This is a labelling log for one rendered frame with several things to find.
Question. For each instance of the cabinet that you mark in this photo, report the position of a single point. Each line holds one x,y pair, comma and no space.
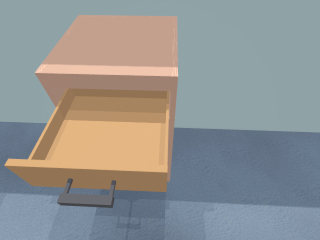
116,52

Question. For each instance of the handle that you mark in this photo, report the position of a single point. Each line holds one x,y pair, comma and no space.
86,200

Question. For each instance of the drawer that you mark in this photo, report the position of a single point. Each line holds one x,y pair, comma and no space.
96,136

